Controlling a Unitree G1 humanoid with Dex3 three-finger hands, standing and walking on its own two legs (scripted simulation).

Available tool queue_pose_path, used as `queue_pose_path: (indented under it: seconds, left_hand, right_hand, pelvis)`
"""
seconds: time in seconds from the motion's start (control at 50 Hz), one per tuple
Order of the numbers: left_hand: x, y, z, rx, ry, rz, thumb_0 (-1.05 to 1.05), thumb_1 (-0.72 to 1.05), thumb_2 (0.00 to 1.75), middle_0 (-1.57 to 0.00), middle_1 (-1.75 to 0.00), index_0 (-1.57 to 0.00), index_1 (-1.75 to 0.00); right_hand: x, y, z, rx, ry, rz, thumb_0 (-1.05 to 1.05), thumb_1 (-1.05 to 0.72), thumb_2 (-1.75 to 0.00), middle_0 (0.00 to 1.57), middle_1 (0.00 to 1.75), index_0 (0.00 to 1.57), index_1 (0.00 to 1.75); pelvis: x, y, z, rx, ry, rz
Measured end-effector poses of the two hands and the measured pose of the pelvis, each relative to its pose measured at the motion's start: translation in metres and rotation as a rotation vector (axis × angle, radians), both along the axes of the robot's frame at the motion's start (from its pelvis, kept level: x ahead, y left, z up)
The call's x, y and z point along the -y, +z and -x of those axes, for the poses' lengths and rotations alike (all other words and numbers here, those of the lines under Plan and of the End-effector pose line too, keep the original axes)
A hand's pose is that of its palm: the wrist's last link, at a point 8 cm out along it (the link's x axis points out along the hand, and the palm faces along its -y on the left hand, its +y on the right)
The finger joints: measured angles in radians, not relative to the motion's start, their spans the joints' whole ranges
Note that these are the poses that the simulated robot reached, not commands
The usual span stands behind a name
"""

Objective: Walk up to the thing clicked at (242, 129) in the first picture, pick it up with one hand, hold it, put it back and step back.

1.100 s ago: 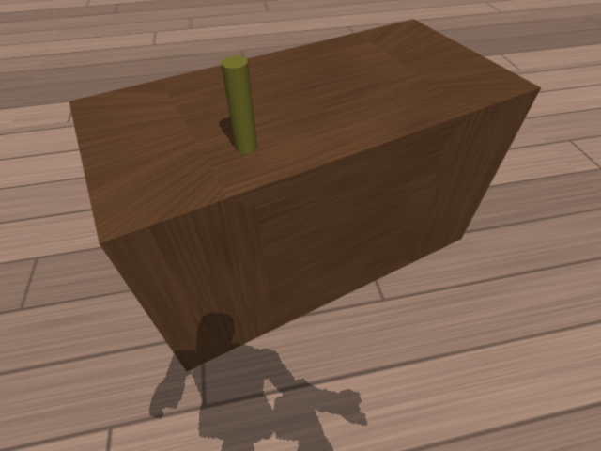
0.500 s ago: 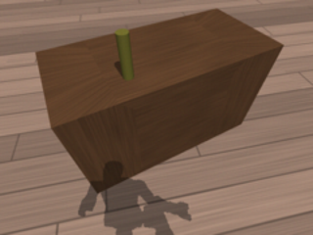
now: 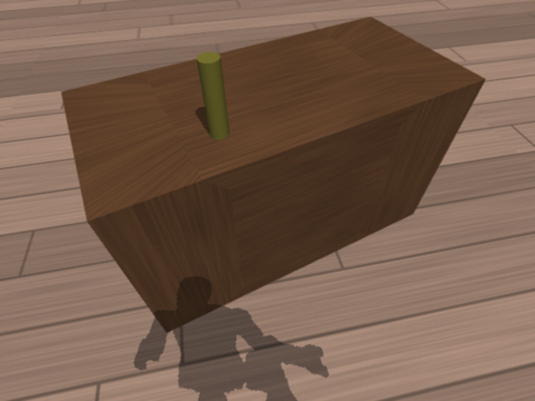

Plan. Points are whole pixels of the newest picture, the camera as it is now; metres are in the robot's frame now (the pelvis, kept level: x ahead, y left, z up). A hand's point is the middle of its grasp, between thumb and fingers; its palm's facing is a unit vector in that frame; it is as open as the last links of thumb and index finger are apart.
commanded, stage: stand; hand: right
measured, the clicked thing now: (214, 99) +0.76 +0.16 +0.02
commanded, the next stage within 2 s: walk up in 0.02 s
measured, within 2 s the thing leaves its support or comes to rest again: neither
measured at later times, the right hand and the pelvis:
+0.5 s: hand (376, 384) +0.18 -0.16 -0.15, palm faces -0.23 +0.89 -0.40, open 7.4 cm; pelvis +0.09 +0.10 -0.03, yaw +15 degrees
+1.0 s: hand (332, 265) +0.41 -0.12 -0.17, palm faces -0.46 +0.79 -0.41, open 7.4 cm; pelvis +0.21 +0.10 -0.03, yaw +26 degrees
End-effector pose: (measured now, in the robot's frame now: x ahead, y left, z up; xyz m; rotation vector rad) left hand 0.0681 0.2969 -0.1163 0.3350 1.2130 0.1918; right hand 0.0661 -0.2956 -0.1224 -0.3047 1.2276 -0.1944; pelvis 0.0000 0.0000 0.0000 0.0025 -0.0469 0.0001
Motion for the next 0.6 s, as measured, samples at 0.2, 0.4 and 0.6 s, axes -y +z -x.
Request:
queue_pose_path:
  seconds: [0.2,0.4,0.6]
  left_hand:
    - [-0.046,0.010,0.022,0.095,0.130,-0.055,0.00,0.90,0.90,-0.20,-0.30,-0.21,-0.30]
    - [-0.137,-0.022,0.026,0.039,0.210,-0.081,0.01,0.90,0.90,-0.20,-0.30,-0.21,-0.30]
    - [-0.140,-0.007,-0.041,0.108,0.237,-0.002,0.01,0.91,0.90,-0.20,-0.30,-0.20,-0.30]
  right_hand:
    - [0.001,0.010,-0.025,-0.062,0.120,0.016,0.01,-0.91,-0.90,0.20,0.30,0.20,0.30]
    - [-0.052,0.005,-0.099,0.022,0.202,0.107,0.01,-0.91,-0.90,0.20,0.30,0.20,0.30]
    - [-0.112,0.013,-0.145,0.022,0.294,0.043,0.01,-0.90,-0.90,0.20,0.30,0.21,0.30]
  pelvis:
    - [-0.018,-0.005,-0.012,-0.015,0.123,0.027]
    - [-0.087,-0.037,-0.058,-0.002,0.215,-0.002]
    - [-0.109,-0.017,-0.118,-0.001,0.305,-0.012]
